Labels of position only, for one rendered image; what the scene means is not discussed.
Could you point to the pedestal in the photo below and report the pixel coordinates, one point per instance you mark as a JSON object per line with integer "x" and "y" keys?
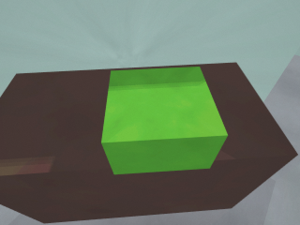
{"x": 53, "y": 167}

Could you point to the carton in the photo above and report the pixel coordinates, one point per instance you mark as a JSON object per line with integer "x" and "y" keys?
{"x": 161, "y": 120}

